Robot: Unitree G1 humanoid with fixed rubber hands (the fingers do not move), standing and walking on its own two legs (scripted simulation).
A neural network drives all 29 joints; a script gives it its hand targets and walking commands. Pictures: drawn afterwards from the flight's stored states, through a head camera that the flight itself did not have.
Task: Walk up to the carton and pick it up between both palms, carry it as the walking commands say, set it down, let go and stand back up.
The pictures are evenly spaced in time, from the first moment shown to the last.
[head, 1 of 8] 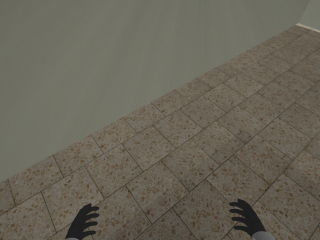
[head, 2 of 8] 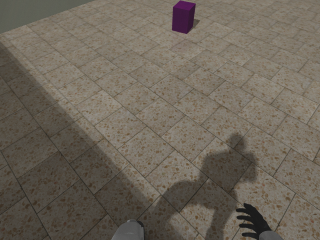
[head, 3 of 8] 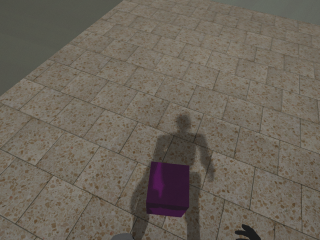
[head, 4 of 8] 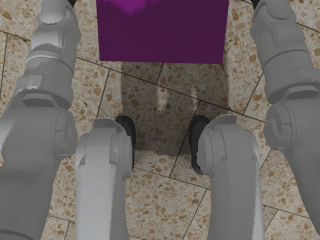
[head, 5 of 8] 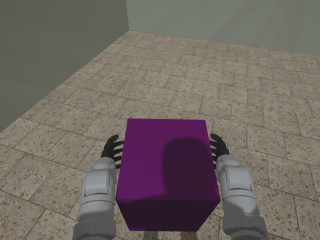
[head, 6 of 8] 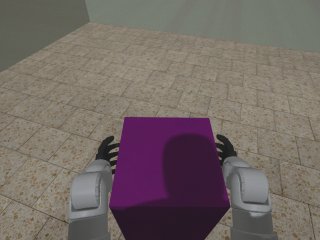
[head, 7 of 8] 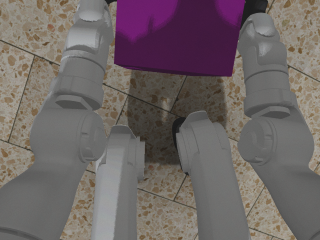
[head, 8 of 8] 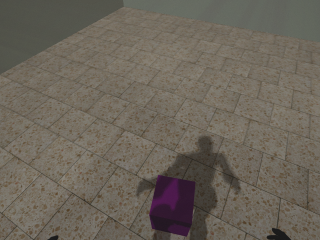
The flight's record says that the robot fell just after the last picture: no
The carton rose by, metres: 0.66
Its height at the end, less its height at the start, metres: +0.00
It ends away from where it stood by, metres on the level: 0.83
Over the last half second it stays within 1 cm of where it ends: yes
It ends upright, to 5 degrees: yes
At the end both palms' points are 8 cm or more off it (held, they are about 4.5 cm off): yes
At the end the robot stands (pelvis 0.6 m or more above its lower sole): yes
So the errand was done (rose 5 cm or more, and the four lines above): yes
